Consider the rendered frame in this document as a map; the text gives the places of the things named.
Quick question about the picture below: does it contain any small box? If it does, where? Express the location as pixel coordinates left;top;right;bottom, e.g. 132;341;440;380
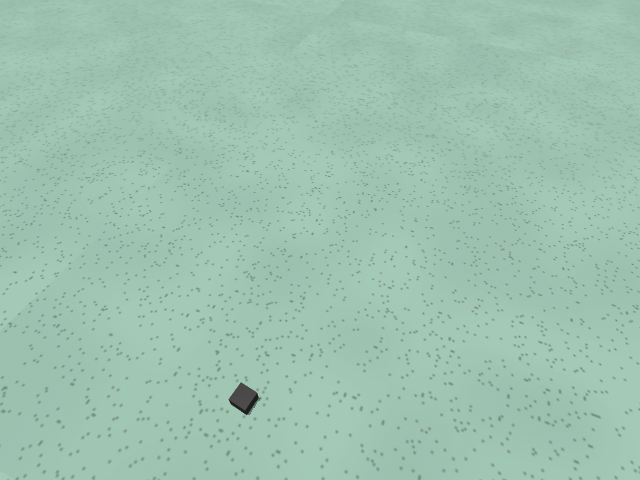
228;383;259;415

